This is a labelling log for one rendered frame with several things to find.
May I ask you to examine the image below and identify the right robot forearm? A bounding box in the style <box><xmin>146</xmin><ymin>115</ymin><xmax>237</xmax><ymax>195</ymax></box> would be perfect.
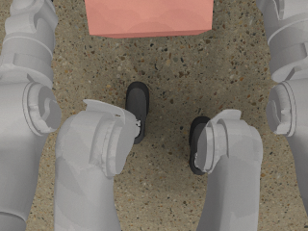
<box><xmin>256</xmin><ymin>0</ymin><xmax>308</xmax><ymax>83</ymax></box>

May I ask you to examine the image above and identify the robot left upper arm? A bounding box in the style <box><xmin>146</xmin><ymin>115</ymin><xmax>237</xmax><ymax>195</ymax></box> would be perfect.
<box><xmin>0</xmin><ymin>81</ymin><xmax>62</xmax><ymax>231</ymax></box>

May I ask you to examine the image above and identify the left robot forearm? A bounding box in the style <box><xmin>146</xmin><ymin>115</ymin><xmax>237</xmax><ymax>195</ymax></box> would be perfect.
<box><xmin>0</xmin><ymin>0</ymin><xmax>59</xmax><ymax>89</ymax></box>

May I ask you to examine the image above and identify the robot right thigh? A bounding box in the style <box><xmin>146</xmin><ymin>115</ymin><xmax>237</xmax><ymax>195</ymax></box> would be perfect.
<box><xmin>195</xmin><ymin>118</ymin><xmax>261</xmax><ymax>231</ymax></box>

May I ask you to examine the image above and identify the robot right foot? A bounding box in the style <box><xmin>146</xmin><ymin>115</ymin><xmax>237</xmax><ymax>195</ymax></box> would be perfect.
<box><xmin>189</xmin><ymin>115</ymin><xmax>210</xmax><ymax>175</ymax></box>

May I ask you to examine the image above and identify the robot right upper arm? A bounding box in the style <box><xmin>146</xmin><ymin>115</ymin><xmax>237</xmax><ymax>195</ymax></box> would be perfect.
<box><xmin>266</xmin><ymin>78</ymin><xmax>308</xmax><ymax>217</ymax></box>

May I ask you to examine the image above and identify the carton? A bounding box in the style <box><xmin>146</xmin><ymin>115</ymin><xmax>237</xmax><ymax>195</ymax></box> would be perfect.
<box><xmin>85</xmin><ymin>0</ymin><xmax>214</xmax><ymax>39</ymax></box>

